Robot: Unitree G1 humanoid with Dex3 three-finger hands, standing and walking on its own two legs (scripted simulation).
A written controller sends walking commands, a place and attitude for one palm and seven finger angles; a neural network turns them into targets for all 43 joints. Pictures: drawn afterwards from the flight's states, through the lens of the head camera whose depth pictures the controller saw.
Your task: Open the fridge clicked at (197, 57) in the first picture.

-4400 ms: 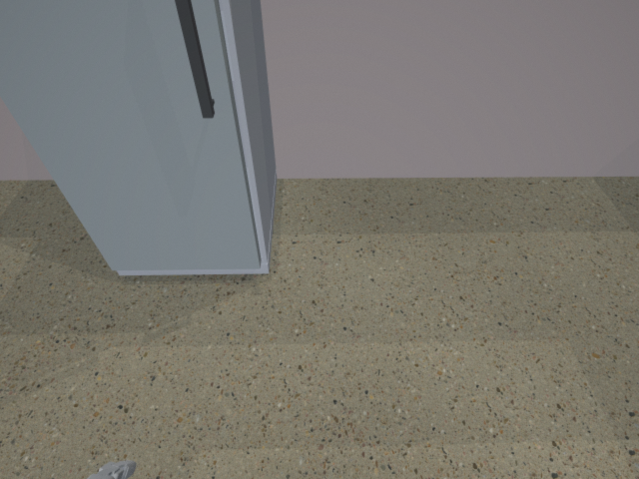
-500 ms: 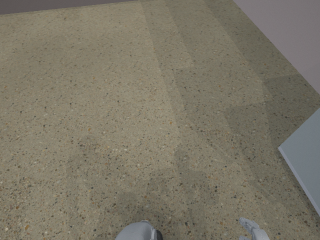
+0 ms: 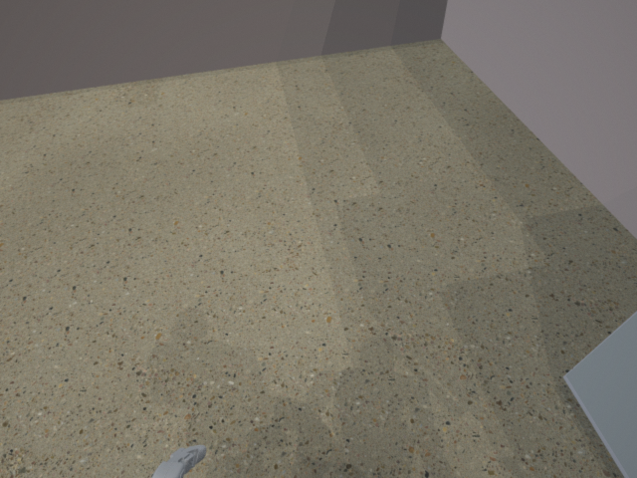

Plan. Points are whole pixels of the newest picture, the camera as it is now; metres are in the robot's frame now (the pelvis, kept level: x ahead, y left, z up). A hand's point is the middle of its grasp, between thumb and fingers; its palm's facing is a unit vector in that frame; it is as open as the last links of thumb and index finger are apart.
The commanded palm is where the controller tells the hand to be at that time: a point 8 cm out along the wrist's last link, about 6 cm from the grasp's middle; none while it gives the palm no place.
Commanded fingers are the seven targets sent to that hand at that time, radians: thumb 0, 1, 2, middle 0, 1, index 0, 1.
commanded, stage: turn to face it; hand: right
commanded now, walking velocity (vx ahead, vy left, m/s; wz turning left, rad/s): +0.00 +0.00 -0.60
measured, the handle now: out of the picture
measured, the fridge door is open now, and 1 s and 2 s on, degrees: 0 0 0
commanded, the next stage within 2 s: none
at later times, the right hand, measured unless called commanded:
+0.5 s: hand out of the picture +0.13 -0.20 -0.14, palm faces +0.26 +0.94 -0.24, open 7.3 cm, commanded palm none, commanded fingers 0.00 -0.90 -0.90 0.20 0.30 0.20 0.30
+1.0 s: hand out of the picture -0.10 -0.15 -0.17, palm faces +0.61 +0.75 -0.27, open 7.3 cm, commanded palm none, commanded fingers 0.00 -0.90 -0.90 0.20 0.30 0.20 0.30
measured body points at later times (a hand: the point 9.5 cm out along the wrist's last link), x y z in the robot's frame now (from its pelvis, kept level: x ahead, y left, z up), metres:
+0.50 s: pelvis +0.03 +0.03 +0.01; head +0.07 +0.02 +0.46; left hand +0.09 +0.27 -0.14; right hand +0.11 -0.24 -0.12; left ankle +0.04 +0.16 -0.71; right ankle +0.06 -0.08 -0.73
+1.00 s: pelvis +0.02 +0.03 -0.01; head +0.06 -0.01 +0.44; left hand +0.29 +0.17 -0.13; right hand -0.13 -0.19 -0.15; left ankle +0.05 +0.15 -0.72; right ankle -0.05 -0.06 -0.73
